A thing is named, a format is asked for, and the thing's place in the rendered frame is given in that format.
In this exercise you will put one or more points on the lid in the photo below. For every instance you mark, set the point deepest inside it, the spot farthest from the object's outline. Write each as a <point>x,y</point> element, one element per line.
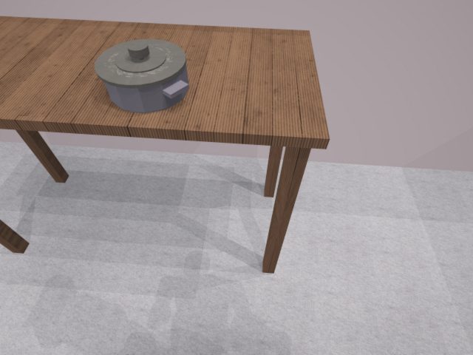
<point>165,61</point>

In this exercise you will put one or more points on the knob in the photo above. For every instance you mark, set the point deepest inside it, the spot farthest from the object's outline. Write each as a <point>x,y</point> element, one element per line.
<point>138,49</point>

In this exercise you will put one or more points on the table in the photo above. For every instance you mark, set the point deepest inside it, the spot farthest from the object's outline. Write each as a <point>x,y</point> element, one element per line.
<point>246,85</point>

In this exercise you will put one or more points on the pot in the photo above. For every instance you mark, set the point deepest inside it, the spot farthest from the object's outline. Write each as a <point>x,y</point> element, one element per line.
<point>151,99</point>

